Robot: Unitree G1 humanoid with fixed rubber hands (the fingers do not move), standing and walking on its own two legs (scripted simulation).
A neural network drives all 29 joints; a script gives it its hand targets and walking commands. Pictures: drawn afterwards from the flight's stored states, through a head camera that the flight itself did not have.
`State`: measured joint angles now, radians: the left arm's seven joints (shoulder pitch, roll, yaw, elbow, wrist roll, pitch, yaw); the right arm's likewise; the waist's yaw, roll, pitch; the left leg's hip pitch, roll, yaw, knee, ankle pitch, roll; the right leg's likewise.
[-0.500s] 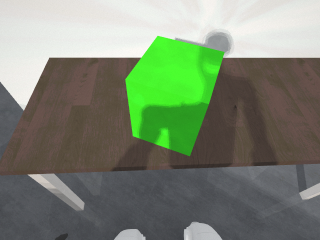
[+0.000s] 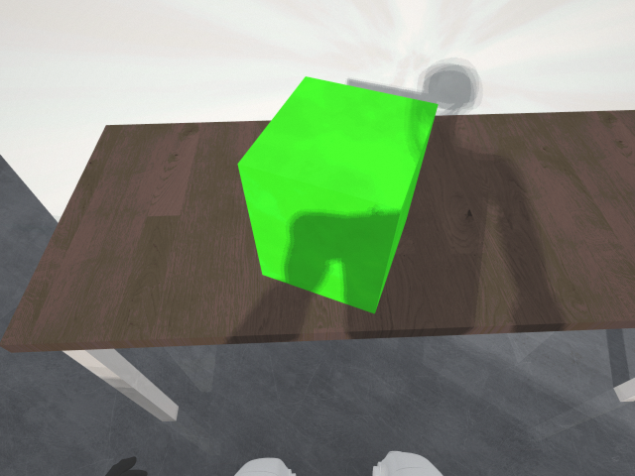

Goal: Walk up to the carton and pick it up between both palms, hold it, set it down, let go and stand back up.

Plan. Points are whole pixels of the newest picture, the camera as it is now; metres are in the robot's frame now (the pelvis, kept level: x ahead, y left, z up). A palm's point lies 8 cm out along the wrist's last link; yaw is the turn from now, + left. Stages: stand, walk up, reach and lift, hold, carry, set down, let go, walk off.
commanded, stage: walk up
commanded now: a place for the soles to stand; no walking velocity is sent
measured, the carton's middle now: (341, 198) +0.49 -0.02 +0.03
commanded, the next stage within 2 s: stand in 1.72 s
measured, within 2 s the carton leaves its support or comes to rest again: neither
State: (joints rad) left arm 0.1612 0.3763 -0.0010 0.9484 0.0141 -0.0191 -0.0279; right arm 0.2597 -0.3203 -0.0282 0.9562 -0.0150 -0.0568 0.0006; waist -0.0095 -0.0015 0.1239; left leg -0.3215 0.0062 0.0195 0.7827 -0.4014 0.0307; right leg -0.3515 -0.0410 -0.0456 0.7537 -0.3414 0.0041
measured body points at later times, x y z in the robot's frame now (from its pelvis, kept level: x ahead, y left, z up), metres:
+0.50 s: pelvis +0.03 +0.04 +0.00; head +0.04 +0.05 +0.45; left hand +0.10 +0.34 -0.13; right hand +0.08 -0.27 -0.12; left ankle +0.03 +0.12 -0.71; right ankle +0.04 -0.11 -0.68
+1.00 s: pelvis +0.06 +0.00 +0.00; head +0.07 -0.01 +0.45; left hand +0.15 +0.31 -0.11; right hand +0.12 -0.29 -0.14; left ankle +0.05 +0.13 -0.70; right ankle +0.14 -0.11 -0.71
